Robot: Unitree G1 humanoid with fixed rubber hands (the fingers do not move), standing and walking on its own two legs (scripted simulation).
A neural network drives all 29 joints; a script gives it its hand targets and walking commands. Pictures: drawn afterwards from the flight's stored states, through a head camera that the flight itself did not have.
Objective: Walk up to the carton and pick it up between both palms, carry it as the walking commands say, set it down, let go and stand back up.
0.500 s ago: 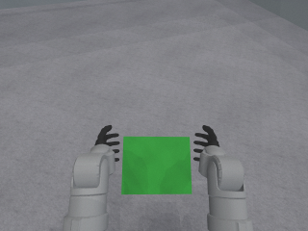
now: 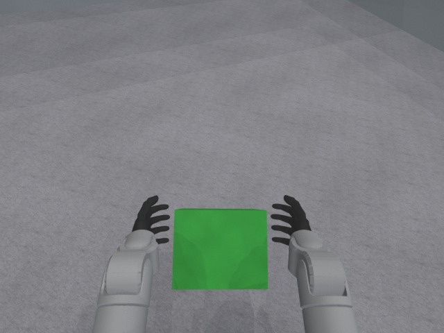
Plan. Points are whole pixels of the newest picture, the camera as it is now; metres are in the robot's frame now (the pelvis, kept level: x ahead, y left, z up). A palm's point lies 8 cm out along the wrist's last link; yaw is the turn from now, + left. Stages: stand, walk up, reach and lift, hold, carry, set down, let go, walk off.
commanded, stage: carry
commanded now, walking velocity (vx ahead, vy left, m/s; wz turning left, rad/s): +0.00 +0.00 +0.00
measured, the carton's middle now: (219, 242) +0.34 +0.00 -0.12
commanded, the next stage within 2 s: none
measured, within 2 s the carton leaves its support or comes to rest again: neither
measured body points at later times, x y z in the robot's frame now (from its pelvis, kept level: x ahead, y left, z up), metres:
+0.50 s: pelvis +0.23 +0.03 +0.00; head +0.25 +0.05 +0.45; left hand +0.52 +0.16 +0.01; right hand +0.52 -0.11 +0.03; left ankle +0.20 +0.08 -0.71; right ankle +0.15 -0.10 -0.70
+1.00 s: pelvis +0.46 +0.06 -0.01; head +0.48 +0.08 +0.44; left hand +0.76 +0.19 +0.00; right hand +0.75 -0.09 +0.02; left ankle +0.44 +0.13 -0.67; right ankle +0.35 -0.04 -0.71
